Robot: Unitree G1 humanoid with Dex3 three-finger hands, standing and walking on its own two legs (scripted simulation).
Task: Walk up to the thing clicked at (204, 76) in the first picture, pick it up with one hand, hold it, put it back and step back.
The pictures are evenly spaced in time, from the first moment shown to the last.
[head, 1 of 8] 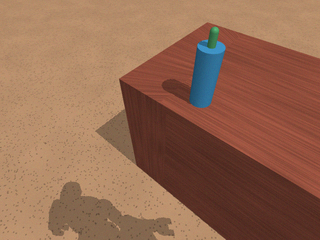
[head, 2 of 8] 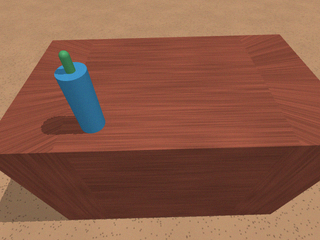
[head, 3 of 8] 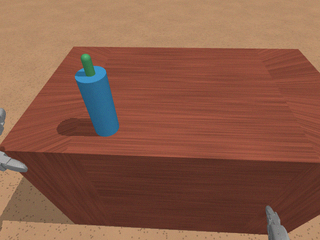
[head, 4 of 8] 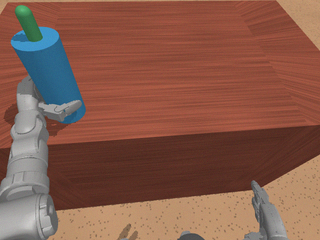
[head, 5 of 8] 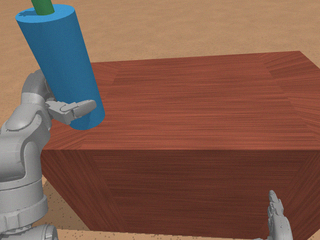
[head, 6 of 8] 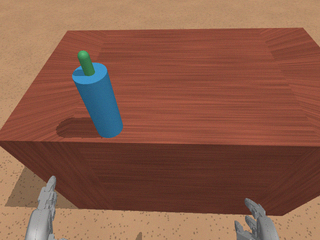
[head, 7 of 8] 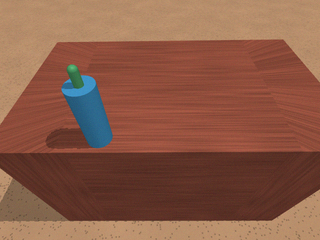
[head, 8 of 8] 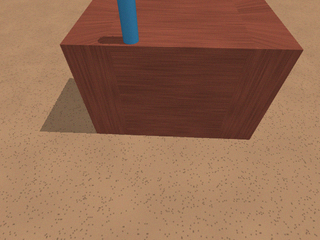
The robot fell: no
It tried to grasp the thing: yes
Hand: left
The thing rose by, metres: 0.23
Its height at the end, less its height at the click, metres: +0.00
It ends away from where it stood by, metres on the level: 0.06
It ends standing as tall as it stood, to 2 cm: yes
